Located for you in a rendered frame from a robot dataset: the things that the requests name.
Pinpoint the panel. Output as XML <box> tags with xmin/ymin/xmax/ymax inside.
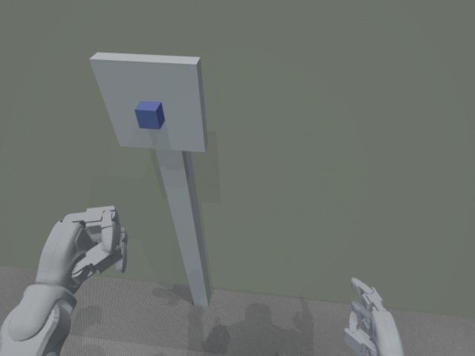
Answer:
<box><xmin>89</xmin><ymin>52</ymin><xmax>211</xmax><ymax>308</ymax></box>

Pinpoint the robot left hand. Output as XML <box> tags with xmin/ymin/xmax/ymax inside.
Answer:
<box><xmin>36</xmin><ymin>205</ymin><xmax>128</xmax><ymax>294</ymax></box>

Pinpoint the button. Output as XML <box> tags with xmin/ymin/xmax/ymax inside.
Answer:
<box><xmin>134</xmin><ymin>101</ymin><xmax>165</xmax><ymax>130</ymax></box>

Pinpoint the left robot forearm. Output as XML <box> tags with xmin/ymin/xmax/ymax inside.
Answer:
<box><xmin>0</xmin><ymin>283</ymin><xmax>77</xmax><ymax>356</ymax></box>

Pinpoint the robot right hand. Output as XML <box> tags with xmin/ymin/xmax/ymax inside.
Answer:
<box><xmin>344</xmin><ymin>277</ymin><xmax>405</xmax><ymax>356</ymax></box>

